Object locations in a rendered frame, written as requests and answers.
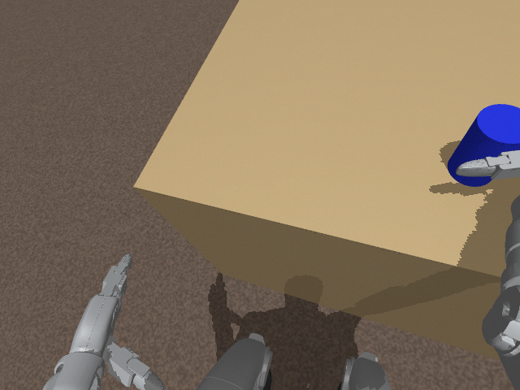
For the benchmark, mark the can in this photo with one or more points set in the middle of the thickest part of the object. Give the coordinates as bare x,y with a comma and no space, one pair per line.
496,129

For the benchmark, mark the left robot hand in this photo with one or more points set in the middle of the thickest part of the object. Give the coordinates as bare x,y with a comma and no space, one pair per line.
94,333

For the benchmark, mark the left robot arm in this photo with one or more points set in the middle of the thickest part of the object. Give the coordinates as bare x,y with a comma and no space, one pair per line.
77,371

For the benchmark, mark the right robot hand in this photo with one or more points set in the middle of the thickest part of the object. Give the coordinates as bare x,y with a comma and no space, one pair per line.
506,165

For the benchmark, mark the right robot arm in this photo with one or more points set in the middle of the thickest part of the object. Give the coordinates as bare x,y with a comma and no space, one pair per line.
501,325

